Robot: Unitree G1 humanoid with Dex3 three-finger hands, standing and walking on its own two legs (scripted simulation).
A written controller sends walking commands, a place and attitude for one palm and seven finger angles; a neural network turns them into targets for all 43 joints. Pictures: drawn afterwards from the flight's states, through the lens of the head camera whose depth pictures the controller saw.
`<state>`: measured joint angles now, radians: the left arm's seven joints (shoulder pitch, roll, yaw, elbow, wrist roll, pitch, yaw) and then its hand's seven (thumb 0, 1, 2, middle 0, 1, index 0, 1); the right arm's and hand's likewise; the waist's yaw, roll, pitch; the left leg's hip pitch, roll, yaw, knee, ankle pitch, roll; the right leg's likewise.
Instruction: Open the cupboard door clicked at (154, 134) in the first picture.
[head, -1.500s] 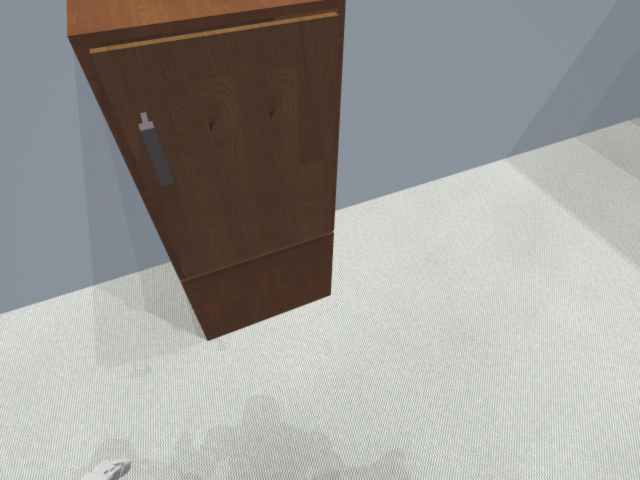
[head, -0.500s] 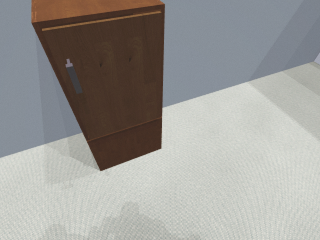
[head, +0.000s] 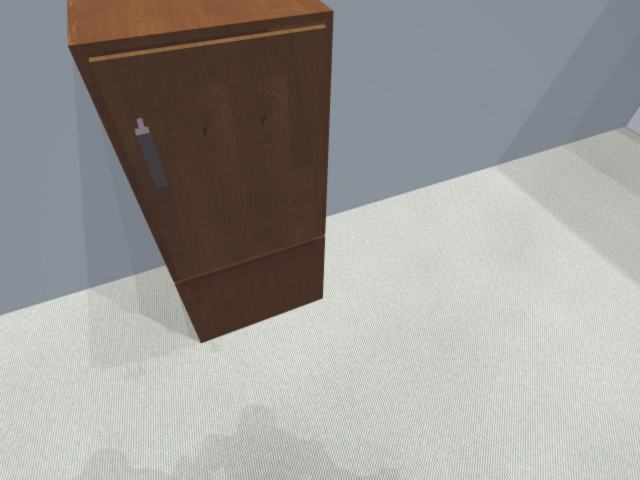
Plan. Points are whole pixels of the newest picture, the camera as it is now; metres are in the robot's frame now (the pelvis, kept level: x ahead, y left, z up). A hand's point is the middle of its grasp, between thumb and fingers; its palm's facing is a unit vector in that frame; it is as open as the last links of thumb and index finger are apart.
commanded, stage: turn to face it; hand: left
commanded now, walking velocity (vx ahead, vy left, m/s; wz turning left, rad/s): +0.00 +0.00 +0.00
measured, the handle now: (150, 152) +0.66 +0.37 +0.03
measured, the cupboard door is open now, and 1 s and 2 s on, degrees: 0 0 0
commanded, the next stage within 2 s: take the last steps up to it in 0.92 s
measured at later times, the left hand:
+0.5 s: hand out of the picture -0.01 +0.25 -0.21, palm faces +0.21 -0.95 -0.22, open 7.4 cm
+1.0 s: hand out of the picture -0.04 +0.25 -0.17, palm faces +0.37 -0.90 -0.25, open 7.4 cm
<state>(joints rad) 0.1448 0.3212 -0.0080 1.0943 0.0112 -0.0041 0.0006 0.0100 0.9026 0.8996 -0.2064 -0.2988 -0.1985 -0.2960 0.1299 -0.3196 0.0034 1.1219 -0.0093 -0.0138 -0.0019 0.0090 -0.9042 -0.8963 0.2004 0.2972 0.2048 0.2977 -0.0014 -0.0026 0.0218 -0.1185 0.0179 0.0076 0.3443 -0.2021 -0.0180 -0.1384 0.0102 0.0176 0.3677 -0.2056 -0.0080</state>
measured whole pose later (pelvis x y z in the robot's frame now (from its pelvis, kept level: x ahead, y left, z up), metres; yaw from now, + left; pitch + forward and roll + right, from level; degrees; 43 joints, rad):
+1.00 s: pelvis -0.04 +0.03 +0.00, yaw +22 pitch +1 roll +0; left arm 0.19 0.21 0.05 0.98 0.01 0.05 0.02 0.01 0.91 0.90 -0.20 -0.30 -0.19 -0.30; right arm 0.25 -0.19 -0.05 1.00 -0.02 0.03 -0.01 0.01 -0.90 -0.90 0.20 0.30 0.21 0.30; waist -0.04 0.01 0.02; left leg -0.28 -0.09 -0.07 0.39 -0.13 0.06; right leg -0.31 -0.02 -0.01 0.71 -0.40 0.05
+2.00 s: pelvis +0.22 +0.04 -0.03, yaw +20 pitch +0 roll +0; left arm 0.09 0.21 0.06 1.00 0.02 -0.04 -0.02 0.01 0.91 0.90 -0.20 -0.30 -0.19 -0.29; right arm 0.41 -0.16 -0.05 1.16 -0.01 -0.01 -0.02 0.01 -0.91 -0.90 0.20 0.30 0.20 0.30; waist -0.07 0.03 0.10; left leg -0.10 0.15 0.08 0.75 -0.54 -0.07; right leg -0.46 -0.06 -0.12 0.65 -0.18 -0.03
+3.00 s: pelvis +0.17 +0.05 +0.00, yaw +20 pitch +2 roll -1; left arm 0.21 0.19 0.06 1.09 0.02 0.06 0.01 0.01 0.92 0.90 -0.20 -0.30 -0.19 -0.30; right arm 0.41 -0.10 -0.03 1.16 -0.03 -0.01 -0.06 0.01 -0.90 -0.90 0.20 0.30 0.21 0.30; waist -0.07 -0.03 0.04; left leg -0.17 0.06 0.06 0.38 -0.25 -0.01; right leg -0.31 -0.02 -0.03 0.68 -0.38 0.04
